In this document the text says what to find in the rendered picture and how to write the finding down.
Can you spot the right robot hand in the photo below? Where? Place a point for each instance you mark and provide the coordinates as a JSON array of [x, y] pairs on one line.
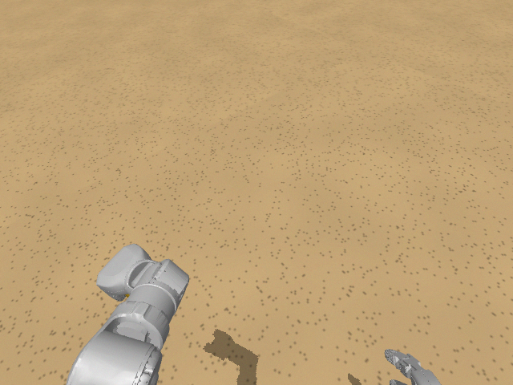
[[411, 368]]

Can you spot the left robot hand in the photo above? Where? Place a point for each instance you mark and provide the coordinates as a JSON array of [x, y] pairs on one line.
[[112, 276]]

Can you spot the left robot arm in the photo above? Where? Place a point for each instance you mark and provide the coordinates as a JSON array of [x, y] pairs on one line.
[[127, 348]]

